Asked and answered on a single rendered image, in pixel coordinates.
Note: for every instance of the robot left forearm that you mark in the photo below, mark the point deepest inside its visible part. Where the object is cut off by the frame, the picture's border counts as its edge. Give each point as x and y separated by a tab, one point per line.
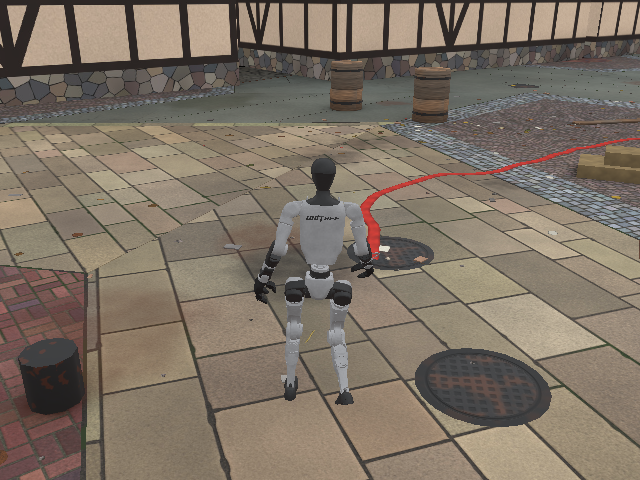
269	265

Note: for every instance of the left robot hand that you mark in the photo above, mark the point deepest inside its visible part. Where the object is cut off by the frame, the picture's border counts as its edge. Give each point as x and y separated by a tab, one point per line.
259	289

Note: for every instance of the right robot foot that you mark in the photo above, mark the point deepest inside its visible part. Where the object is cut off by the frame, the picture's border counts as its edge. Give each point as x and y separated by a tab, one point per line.
344	399

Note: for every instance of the right robot hand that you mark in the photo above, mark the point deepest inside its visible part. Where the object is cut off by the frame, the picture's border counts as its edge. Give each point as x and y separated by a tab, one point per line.
367	273

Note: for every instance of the robot head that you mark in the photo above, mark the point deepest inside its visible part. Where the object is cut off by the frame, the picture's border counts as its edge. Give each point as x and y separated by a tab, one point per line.
323	171

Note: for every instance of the right robot upper arm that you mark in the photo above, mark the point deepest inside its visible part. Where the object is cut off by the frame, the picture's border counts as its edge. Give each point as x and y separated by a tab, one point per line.
353	212

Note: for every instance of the robot right forearm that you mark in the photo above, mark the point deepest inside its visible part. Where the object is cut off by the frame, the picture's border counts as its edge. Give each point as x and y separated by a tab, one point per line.
366	260

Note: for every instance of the left robot upper arm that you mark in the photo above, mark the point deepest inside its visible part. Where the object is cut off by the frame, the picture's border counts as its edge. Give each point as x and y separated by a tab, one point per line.
290	210

